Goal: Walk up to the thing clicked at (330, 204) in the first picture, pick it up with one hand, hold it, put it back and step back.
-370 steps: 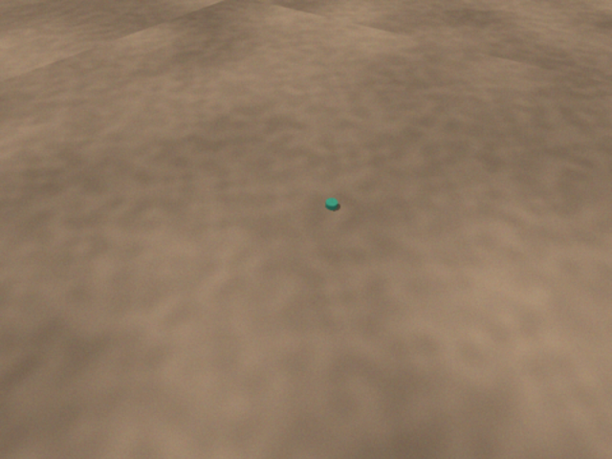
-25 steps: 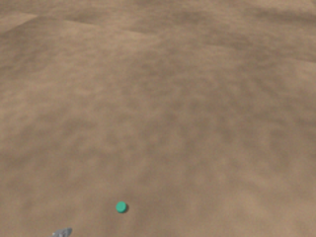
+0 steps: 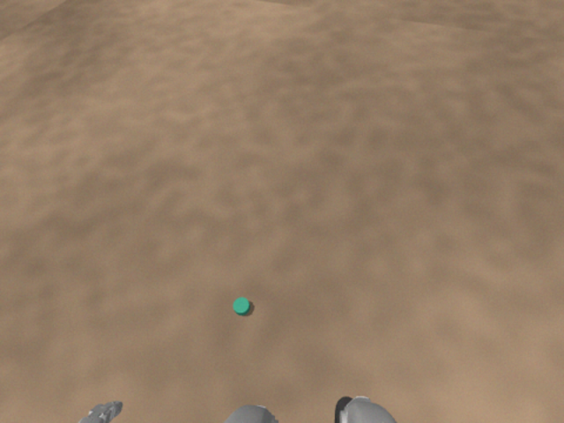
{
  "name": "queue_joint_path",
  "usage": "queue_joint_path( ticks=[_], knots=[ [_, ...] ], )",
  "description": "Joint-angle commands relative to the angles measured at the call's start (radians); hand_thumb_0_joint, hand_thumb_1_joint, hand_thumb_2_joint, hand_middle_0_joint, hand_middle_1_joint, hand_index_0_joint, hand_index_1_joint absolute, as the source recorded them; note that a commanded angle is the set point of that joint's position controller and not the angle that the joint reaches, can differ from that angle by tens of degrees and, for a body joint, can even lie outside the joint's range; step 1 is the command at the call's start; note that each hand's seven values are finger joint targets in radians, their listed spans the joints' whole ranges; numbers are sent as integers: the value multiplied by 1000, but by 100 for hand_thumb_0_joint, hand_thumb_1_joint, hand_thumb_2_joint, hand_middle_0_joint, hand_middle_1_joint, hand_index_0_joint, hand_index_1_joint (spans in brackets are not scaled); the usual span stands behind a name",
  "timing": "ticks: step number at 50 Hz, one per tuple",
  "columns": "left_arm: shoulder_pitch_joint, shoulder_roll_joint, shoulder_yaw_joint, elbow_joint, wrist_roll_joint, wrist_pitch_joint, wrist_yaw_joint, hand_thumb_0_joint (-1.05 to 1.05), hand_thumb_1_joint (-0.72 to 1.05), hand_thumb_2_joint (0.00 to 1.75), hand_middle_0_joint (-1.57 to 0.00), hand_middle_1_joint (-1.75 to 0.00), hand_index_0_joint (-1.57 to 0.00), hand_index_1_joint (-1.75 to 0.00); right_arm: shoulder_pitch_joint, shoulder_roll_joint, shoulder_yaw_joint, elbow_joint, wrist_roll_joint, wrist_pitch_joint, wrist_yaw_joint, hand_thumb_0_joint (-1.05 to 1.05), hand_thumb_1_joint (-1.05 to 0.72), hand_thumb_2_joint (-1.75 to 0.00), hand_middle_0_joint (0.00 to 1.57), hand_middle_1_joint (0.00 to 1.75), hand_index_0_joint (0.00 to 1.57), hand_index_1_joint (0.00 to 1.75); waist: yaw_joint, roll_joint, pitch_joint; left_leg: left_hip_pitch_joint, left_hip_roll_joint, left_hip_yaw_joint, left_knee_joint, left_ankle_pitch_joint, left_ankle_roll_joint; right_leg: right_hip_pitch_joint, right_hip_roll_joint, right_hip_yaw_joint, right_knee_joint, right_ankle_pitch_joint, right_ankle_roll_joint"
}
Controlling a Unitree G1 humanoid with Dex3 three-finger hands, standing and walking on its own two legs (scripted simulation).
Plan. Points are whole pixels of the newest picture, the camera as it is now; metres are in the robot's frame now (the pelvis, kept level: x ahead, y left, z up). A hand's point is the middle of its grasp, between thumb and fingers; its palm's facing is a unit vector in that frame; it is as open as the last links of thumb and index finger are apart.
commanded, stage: walk up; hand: left
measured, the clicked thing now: (241, 306) +0.55 +0.24 -0.74
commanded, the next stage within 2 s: none
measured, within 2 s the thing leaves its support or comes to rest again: neither
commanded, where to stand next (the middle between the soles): +0.15 +0.01 m, yaw -2 degrees
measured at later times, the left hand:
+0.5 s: hand out of the picture +0.02 +0.28 -0.13, palm faces -0.03 -0.90 -0.42, open 7.4 cm
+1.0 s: hand (124, 421) +0.15 +0.30 -0.17, palm faces -0.07 -0.93 -0.36, open 7.4 cm
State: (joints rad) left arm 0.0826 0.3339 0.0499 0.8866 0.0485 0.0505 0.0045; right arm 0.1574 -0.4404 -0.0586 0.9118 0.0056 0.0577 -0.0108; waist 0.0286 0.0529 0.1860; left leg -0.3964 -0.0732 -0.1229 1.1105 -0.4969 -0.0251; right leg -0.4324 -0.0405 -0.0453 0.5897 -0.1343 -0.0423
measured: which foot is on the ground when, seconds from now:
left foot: up 0.00-0.06, down 0.08-0.48, up 0.50-0.82, down 0.84-1.00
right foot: down 0.00-0.12, up 0.14-0.42, down 0.44-0.86, up 0.88-1.00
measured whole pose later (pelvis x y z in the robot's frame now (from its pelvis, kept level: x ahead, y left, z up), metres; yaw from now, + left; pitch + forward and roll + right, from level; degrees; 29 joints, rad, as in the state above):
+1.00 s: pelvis +0.02 +0.04 -0.01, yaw -3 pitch -3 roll +0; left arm 0.11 0.41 0.03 0.81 -0.03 0.06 0.04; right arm 0.11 -0.34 -0.04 0.83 0.00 0.03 -0.01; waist 0.00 -0.05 0.26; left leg -0.45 0.01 0.02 0.64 -0.13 0.03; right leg -0.44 0.07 0.11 1.24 -0.57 -0.02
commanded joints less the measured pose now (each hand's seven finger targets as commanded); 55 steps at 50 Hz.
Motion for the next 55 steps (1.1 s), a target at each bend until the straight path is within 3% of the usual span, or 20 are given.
queue_joint_path(
  ticks=[1,4,6,7,10,15,18,22,23,24,26,29,36,39,41,43,44,46,49,55],
  knots=[
    [27,315,96,-80,15,-21,3,0,90,90,-20,-30,-20,-30,131,-174,-38,-11,-22,-40,5,0,-90,-90,20,30,20,30,12,-369,-322,72,37,131,-441,-139,18,292,-214,283,-273,-553,-127],
    [72,289,78,-62,-2,-4,-7,0,90,90,-20,-30,-20,-30,243,-160,-57,60,-45,-50,11,0,-90,-90,20,30,20,30,-48,-184,-230,392,21,157,-804,71,70,12,-118,159,-155,-578,3],
    [68,204,67,-73,-24,-16,-5,0,90,90,-20,-30,-20,-30,61,-288,-70,-22,-79,-57,6,0,-90,-90,20,30,20,30,-13,178,-66,195,403,-491,-1004,-472,184,-308,99,31,299,-428,61],
    [-39,303,95,-58,-15,-24,1,0,90,90,-20,-30,-20,-30,23,-309,-67,-28,-56,-63,7,0,-90,-90,20,30,20,30,-67,133,49,-130,487,-541,-1072,-648,271,-156,19,179,377,-392,59],
    [111,195,65,6,-40,-39,-28,0,90,90,-20,-30,-20,-30,-92,-162,-20,-50,-69,-100,1,0,-90,-90,20,30,20,30,23,56,48,-5,252,-131,-964,-92,158,-67,83,181,384,-203,45],
    [110,292,77,-36,-31,-71,-44,0,90,90,-20,-30,-20,-30,91,-238,-80,-47,-51,-101,28,0,-90,-90,20,30,20,30,-74,171,-50,296,301,-155,-952,-227,210,-145,42,75,252,-251,74],
    [86,277,67,-54,-23,-97,-48,0,90,90,-20,-30,-20,-30,130,-231,-81,-63,-52,-97,34,0,-90,-90,20,30,20,30,-93,133,-55,333,332,-116,-872,-94,249,-76,2,63,59,-292,49],
    [320,243,65,25,-24,-134,-26,0,90,90,-20,-30,-20,-30,104,-179,-63,-112,-45,-82,48,0,-90,-90,20,30,20,30,14,11,-154,248,231,51,-536,230,203,297,61,-14,-275,-135,17],
    [413,304,83,48,-19,-148,-11,0,90,90,-20,-30,-20,-30,119,-104,-39,-133,-30,-82,48,0,-90,-90,20,30,20,30,53,-176,-220,99,170,98,-287,233,157,491,-20,147,-301,-115,12],
    [448,383,102,35,-14,-157,3,0,90,90,-20,-30,-20,-30,120,-49,-13,-175,-20,-84,56,0,-90,-90,20,30,20,30,47,-339,-228,-187,41,124,-106,-27,87,628,-257,556,-330,-147,-53],
    [354,422,97,-10,-25,-148,-2,0,90,90,-20,-30,-20,-30,78,-182,-54,-167,-26,-71,39,0,-90,-90,20,30,20,30,31,-185,-80,-238,110,-16,-66,-46,80,400,-395,732,-381,-343,-224],
    [286,340,74,-46,-51,-160,5,0,90,90,-20,-30,-20,-30,121,-178,-59,-130,-21,-75,56,0,-90,-90,20,30,20,30,-17,-116,-31,-213,131,-32,-85,109,53,363,-240,392,-366,-121,-143],
    [195,265,35,-82,-43,-131,22,0,90,90,-20,-30,-20,-30,86,-83,-30,-97,7,-68,35,0,-90,-90,20,30,20,30,-21,-277,-83,56,83,126,-354,290,9,182,-126,55,-179,610,-103],
    [148,284,41,-130,-52,-68,23,0,90,90,-20,-30,-20,-30,106,-110,-40,-80,0,-65,2,0,-90,-90,20,30,20,30,-37,-270,-129,139,34,187,-479,387,21,157,-100,52,27,517,-91],
    [116,257,32,-143,-66,-36,29,0,90,90,-20,-30,-20,-30,152,-139,-54,-62,-10,-67,-8,0,-90,-90,20,30,20,30,-71,-155,-165,236,34,179,-611,601,37,108,-39,60,170,240,-36],
    [198,206,25,-146,-93,-24,32,0,90,90,-20,-30,-20,-30,165,-232,-74,-91,-19,-72,-16,0,-90,-90,20,30,20,30,-62,100,-291,334,334,-141,-647,1139,168,49,109,68,452,-261,25],
    [244,220,30,-127,-93,-8,44,0,90,90,-20,-30,-20,-30,129,-245,-76,-108,-8,-67,-17,0,-90,-90,20,30,20,30,-33,91,-332,316,418,-234,-654,1208,262,61,133,141,612,-510,16],
    [262,252,33,-88,-75,9,55,0,90,90,-20,-30,-20,-30,40,-246,-86,-136,-1,-59,-27,0,-90,-90,20,30,20,30,-22,135,-325,223,458,-292,-685,977,328,42,95,205,770,-508,18],
    [258,260,51,-69,-75,19,36,0,90,90,-20,-30,-20,-30,-56,-173,-64,-184,-20,-47,-30,0,-90,-90,20,30,20,30,3,123,-285,98,327,-99,-677,672,244,51,92,203,772,-408,24],
    [262,249,64,-62,-36,-5,-2,0,90,90,-20,-30,-20,-30,10,-214,-81,-168,-43,-55,-15,0,-90,-90,20,30,20,30,-33,111,-368,245,331,-130,-717,-32,228,77,57,88,267,-484,38]
  ],
)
